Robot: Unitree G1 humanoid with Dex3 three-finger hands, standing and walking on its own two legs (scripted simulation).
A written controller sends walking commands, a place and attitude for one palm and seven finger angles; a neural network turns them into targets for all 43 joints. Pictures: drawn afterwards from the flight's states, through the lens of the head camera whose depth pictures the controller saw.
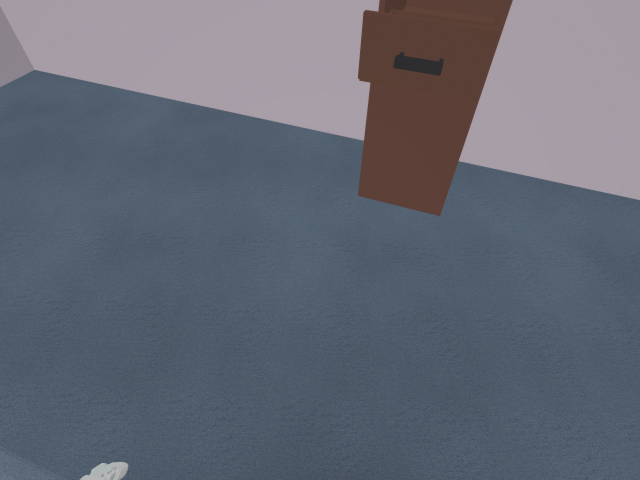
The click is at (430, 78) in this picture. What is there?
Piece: drawer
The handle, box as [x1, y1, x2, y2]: [393, 52, 443, 75]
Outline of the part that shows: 395,57 393,67 438,75 440,73 443,59 441,58 438,61 432,61 404,56 403,52 400,52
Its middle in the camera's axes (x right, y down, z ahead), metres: +0.26 -0.47 +1.03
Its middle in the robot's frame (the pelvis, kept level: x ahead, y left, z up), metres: +1.11 -0.20 +0.04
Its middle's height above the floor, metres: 0.81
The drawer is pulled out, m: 0.30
